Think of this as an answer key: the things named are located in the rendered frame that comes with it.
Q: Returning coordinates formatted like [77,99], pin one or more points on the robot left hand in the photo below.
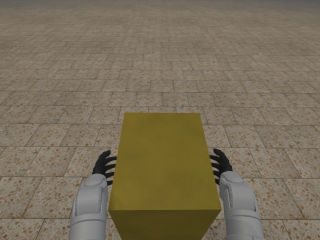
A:
[100,167]

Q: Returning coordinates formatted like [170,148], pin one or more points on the carton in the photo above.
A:
[163,185]

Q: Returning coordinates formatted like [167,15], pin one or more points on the left robot forearm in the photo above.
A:
[89,210]

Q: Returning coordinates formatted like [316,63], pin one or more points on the right robot forearm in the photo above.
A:
[241,212]

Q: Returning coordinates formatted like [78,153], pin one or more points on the robot right hand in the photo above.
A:
[223,166]

